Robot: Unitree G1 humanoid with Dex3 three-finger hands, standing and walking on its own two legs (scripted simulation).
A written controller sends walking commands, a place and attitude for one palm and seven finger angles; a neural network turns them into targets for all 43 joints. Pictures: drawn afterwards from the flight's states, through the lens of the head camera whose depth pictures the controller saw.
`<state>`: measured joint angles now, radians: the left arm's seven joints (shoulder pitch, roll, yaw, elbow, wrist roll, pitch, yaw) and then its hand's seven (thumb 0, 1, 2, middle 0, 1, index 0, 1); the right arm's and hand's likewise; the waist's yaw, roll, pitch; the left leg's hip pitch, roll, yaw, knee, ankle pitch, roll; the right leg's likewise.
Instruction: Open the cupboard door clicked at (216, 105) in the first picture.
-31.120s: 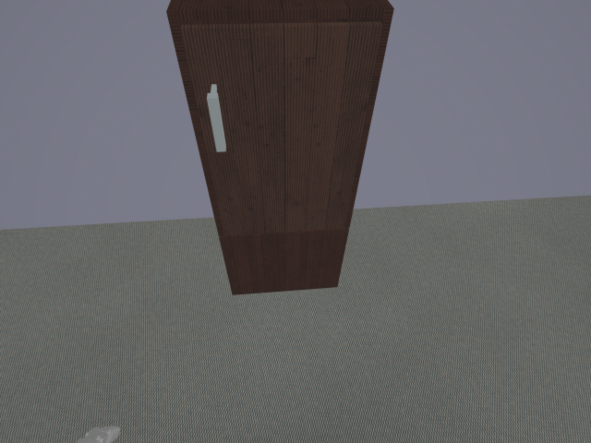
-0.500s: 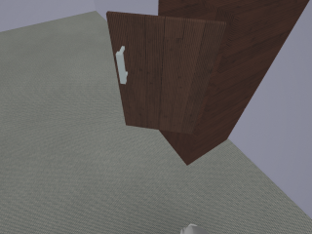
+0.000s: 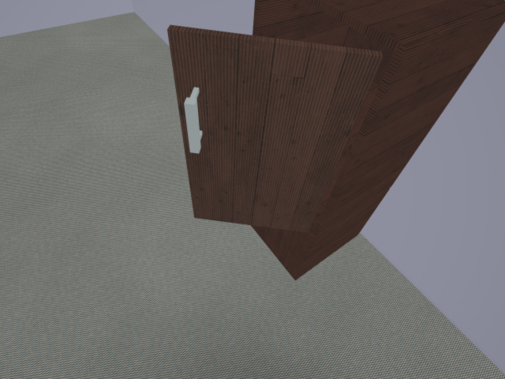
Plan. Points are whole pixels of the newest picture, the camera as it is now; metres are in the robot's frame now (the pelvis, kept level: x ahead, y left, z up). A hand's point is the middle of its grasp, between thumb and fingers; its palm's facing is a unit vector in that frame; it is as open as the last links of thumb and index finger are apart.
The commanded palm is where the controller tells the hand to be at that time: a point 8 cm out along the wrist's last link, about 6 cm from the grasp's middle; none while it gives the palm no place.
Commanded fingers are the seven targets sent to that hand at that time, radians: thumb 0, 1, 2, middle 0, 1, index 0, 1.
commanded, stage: come to a stop and stand still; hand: left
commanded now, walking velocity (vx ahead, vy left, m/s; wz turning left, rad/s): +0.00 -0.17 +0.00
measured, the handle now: (195, 121) +0.58 +0.15 +0.05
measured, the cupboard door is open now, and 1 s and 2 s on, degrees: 48 48 48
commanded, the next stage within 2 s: look again from close up in 0.98 s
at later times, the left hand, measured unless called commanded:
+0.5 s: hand out of the picture +0.01 +0.15 -0.18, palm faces -0.01 -0.98 -0.19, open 7.3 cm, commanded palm none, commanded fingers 0.00 0.90 0.90 -0.20 -0.30 -0.20 -0.30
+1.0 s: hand out of the picture -0.05 +0.18 -0.18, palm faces +0.00 -0.98 -0.19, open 7.4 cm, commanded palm none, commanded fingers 0.00 0.90 0.90 -0.20 -0.30 -0.20 -0.30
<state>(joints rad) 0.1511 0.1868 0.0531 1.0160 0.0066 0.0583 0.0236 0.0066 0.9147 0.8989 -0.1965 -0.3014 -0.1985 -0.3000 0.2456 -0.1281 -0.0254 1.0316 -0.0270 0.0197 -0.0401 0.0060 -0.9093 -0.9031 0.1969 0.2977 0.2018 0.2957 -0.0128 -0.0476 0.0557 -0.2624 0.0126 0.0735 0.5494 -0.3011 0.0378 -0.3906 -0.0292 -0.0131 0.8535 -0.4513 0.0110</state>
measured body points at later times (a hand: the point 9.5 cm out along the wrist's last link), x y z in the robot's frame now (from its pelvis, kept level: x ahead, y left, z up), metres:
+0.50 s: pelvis -0.03 -0.03 +0.00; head -0.02 -0.01 +0.45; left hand +0.02 +0.20 -0.16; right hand +0.03 -0.28 -0.14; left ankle +0.00 +0.09 -0.73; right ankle -0.06 -0.14 -0.73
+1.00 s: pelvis -0.05 -0.01 +0.00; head -0.05 +0.01 +0.45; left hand -0.05 +0.23 -0.16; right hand -0.04 -0.25 -0.14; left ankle +0.00 +0.09 -0.73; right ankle -0.06 -0.14 -0.73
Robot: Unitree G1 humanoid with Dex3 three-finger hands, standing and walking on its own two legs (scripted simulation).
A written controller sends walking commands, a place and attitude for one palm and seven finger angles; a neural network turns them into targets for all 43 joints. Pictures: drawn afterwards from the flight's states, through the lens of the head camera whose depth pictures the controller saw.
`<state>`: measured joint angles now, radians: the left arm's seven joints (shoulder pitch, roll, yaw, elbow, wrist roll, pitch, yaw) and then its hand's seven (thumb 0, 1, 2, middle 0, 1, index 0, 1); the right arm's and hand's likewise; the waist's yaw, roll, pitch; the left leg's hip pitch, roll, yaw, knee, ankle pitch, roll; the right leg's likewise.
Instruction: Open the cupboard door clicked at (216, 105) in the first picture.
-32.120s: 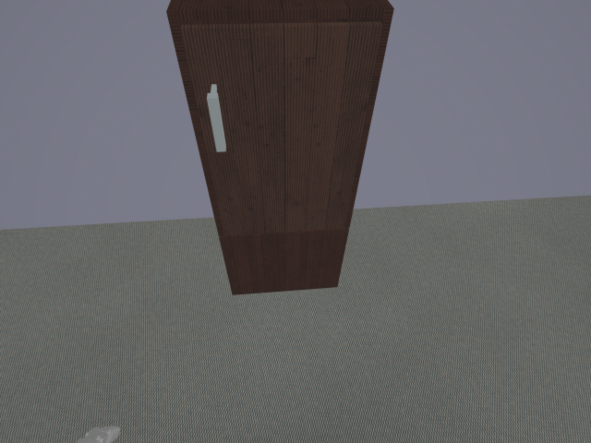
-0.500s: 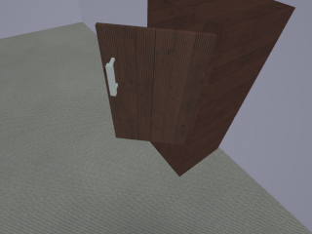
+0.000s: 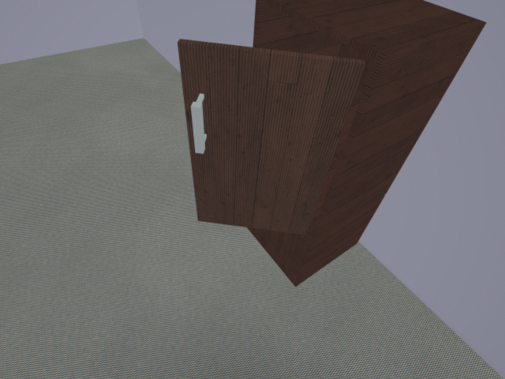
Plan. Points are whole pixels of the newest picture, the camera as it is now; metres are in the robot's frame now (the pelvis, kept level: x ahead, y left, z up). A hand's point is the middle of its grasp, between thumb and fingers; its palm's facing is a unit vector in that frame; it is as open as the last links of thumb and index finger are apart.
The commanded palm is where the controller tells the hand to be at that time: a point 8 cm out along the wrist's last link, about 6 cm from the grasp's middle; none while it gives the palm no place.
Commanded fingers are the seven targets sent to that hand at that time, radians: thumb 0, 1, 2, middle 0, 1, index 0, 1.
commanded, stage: look again from close up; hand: left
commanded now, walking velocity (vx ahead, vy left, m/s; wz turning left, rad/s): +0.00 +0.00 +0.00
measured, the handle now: (200, 124) +0.63 +0.16 +0.05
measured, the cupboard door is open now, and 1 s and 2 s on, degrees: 48 48 48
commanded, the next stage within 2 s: shuffle to correct the standing spot in 0.62 s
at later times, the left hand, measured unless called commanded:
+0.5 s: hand out of the picture +0.00 +0.19 -0.18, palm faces +0.00 -0.98 -0.18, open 7.4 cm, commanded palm none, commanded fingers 0.00 0.90 0.90 -0.20 -0.30 -0.20 -0.30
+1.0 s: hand out of the picture +0.00 +0.17 -0.18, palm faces +0.01 -0.99 -0.17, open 7.4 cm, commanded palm none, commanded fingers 0.00 0.90 0.90 -0.20 -0.30 -0.20 -0.30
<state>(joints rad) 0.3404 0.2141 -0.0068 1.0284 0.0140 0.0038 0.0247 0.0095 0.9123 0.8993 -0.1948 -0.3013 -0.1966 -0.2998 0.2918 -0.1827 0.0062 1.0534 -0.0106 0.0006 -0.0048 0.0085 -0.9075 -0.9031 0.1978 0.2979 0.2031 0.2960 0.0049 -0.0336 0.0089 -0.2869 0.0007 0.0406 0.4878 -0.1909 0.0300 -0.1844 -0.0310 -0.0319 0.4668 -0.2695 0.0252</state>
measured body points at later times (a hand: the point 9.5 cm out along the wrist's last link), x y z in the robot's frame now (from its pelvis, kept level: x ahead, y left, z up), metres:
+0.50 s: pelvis +0.01 +0.01 +0.00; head +0.01 +0.03 +0.45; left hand +0.01 +0.24 -0.16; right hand +0.05 -0.23 -0.14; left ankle +0.05 +0.10 -0.74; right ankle -0.01 -0.14 -0.74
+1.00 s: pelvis +0.04 +0.00 +0.00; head +0.04 +0.01 +0.45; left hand +0.00 +0.22 -0.16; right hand +0.02 -0.23 -0.16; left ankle +0.05 +0.10 -0.74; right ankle -0.01 -0.14 -0.74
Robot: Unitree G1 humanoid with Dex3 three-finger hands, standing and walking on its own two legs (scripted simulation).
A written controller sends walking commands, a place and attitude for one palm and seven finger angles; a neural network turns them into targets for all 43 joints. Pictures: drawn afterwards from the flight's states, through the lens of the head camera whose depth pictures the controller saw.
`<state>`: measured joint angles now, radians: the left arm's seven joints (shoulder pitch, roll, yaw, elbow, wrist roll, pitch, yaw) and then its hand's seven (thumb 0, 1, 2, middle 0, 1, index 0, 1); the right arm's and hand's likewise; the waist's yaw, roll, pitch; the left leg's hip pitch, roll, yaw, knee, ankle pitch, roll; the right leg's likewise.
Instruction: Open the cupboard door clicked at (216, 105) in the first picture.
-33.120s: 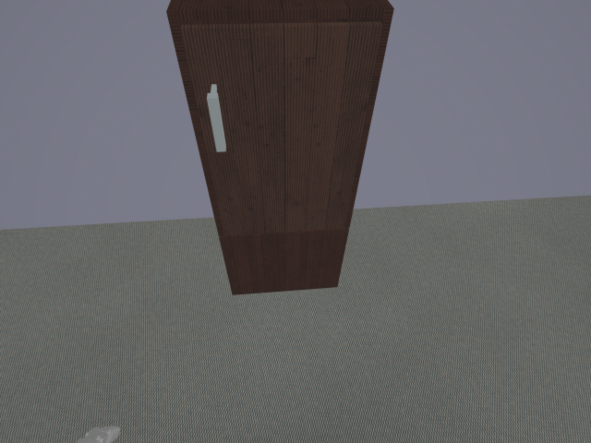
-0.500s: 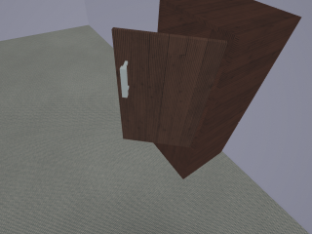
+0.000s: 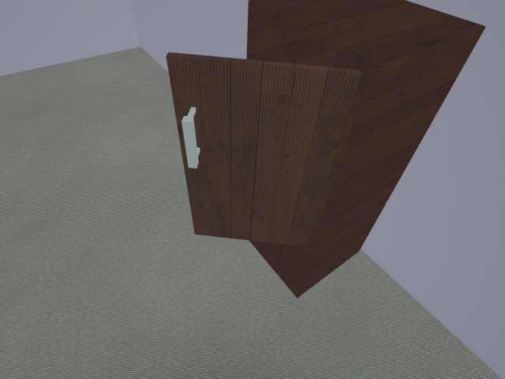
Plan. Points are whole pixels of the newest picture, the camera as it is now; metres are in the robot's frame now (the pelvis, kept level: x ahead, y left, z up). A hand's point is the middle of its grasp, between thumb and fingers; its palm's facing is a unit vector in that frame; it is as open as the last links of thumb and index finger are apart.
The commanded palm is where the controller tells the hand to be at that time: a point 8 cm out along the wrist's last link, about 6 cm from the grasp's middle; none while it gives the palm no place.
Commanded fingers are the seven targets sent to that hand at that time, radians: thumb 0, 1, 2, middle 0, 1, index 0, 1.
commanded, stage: come to a stop and stand still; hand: left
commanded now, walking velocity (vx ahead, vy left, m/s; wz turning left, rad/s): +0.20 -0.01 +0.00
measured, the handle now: (192, 138) +0.58 +0.18 +0.05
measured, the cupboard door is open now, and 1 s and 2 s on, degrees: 48 48 48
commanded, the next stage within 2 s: look again from close up in 0.98 s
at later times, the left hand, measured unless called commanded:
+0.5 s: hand out of the picture +0.06 +0.18 -0.17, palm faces +0.03 -0.97 -0.24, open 7.3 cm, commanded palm none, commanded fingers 0.00 0.90 0.90 -0.20 -0.30 -0.20 -0.30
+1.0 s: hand out of the picture +0.01 +0.17 -0.17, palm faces -0.03 -0.98 -0.22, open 7.4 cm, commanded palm none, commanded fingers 0.00 0.90 0.90 -0.20 -0.30 -0.20 -0.30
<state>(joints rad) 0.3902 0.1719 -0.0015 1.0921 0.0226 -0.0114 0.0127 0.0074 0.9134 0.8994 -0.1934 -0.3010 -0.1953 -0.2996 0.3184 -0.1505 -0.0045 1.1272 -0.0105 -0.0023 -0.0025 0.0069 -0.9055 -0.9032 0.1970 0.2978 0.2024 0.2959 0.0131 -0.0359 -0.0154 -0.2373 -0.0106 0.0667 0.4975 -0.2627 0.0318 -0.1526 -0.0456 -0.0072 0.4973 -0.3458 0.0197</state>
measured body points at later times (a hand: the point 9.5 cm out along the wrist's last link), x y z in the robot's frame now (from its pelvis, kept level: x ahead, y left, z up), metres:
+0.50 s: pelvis +0.02 -0.01 +0.00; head +0.06 +0.00 +0.45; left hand +0.06 +0.23 -0.15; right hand +0.07 -0.24 -0.15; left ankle +0.01 +0.10 -0.74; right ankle -0.05 -0.13 -0.73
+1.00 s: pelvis -0.02 -0.02 +0.00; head -0.01 -0.02 +0.45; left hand +0.01 +0.22 -0.15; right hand -0.02 -0.25 -0.16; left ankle +0.01 +0.10 -0.74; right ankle -0.05 -0.13 -0.74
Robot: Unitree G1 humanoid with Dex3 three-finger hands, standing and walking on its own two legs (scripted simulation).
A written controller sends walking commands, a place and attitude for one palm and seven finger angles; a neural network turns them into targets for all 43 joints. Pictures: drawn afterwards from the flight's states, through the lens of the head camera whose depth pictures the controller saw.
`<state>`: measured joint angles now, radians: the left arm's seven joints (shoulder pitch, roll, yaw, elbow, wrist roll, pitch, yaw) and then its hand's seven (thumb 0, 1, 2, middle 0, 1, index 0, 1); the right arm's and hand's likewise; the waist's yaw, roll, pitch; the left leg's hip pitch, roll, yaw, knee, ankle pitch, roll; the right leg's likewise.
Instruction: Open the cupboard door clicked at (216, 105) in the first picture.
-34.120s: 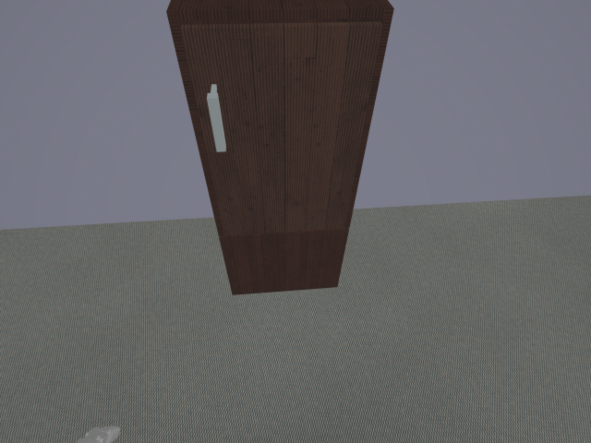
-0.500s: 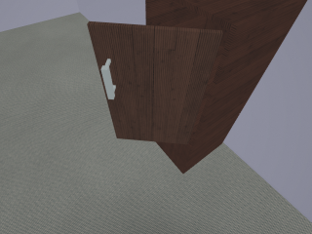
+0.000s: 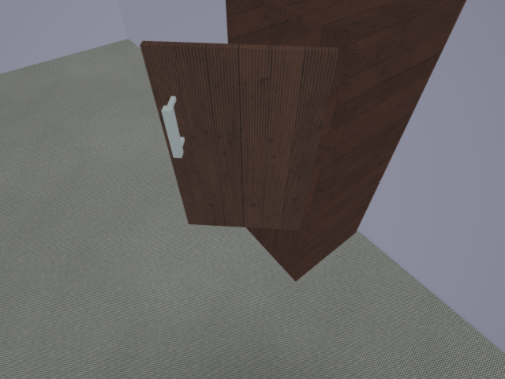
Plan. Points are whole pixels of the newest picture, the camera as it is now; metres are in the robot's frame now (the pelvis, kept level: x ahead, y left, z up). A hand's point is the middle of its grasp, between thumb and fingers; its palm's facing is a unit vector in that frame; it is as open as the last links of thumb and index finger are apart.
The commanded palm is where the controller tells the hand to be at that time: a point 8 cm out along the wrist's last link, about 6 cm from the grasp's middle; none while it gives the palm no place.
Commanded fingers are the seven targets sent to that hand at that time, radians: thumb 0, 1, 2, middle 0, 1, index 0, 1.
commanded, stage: look again from close up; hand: left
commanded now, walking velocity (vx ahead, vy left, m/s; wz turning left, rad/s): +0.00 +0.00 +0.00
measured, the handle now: (175, 127) +0.60 +0.20 +0.05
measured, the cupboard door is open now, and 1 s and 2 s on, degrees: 48 48 48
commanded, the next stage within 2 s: raise the hand with hooked fingers in 0.62 s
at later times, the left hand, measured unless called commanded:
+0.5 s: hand out of the picture +0.03 +0.17 -0.17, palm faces +0.01 -0.98 -0.20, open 7.4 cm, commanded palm none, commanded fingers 0.00 0.90 0.90 -0.20 -0.30 -0.20 -0.30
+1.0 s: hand (148, 314) +0.22 +0.18 -0.01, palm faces +0.06 -1.00 -0.06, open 7.9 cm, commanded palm +0.15 +0.25 -0.04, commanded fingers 0.00 0.55 0.75 -0.23 -0.53 -0.23 -0.53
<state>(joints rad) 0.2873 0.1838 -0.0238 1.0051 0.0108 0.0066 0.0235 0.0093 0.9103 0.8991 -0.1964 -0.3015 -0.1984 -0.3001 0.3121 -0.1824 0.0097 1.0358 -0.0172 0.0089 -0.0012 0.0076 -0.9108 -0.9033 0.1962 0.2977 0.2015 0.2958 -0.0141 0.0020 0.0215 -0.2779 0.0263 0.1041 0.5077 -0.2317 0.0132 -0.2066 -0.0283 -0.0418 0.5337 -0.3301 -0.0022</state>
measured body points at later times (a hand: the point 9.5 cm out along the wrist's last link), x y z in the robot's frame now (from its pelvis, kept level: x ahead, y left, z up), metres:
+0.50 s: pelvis +0.03 -0.01 +0.00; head +0.04 +0.00 +0.45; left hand +0.03 +0.23 -0.16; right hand +0.07 -0.24 -0.15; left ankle +0.02 +0.11 -0.73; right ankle -0.03 -0.12 -0.73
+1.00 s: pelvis +0.00 -0.02 -0.04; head +0.04 -0.03 +0.41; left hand +0.21 +0.23 +0.00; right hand +0.18 -0.27 -0.12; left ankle +0.03 +0.11 -0.73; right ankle -0.03 -0.12 -0.73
